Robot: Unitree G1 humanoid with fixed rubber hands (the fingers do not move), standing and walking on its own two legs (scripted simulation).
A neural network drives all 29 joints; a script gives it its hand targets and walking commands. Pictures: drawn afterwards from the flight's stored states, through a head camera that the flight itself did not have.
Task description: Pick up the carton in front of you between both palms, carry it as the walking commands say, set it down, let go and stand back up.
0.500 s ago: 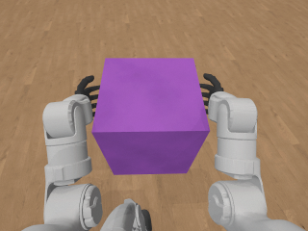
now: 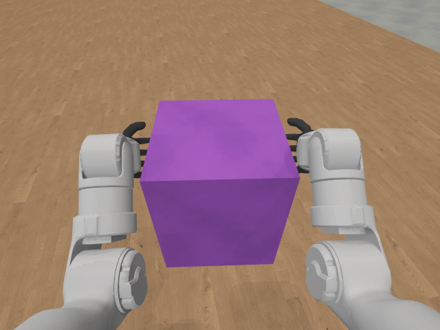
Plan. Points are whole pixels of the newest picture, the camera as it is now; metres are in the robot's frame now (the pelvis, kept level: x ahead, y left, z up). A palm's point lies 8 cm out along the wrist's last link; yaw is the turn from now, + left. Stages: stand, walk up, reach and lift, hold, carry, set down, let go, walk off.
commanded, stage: carry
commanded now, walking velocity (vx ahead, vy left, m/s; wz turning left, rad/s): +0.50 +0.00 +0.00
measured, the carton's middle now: (218, 185) +0.36 -0.01 +0.11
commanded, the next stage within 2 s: none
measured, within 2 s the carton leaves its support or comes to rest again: neither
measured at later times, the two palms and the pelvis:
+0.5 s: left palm (138, 133) +0.56 +0.17 +0.10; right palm (257, 125) +0.57 -0.13 +0.09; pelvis +0.26 +0.01 +0.00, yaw +2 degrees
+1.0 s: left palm (160, 89) +0.79 +0.14 +0.09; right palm (253, 86) +0.82 -0.15 +0.08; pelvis +0.55 -0.03 +0.01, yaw +5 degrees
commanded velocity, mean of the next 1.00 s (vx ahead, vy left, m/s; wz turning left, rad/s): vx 0.50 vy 0.00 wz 0.00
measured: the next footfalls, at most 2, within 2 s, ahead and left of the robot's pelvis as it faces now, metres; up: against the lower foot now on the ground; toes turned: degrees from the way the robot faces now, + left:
right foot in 0.04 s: +0.18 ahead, -0.10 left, +0.00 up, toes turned -6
left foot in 0.48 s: +0.36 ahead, +0.13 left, +0.00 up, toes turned +12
